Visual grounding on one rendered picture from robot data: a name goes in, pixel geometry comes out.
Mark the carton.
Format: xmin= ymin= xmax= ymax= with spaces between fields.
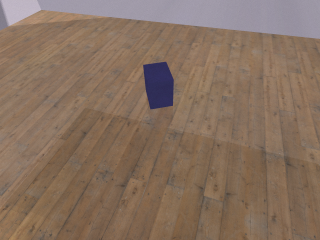
xmin=143 ymin=61 xmax=174 ymax=110

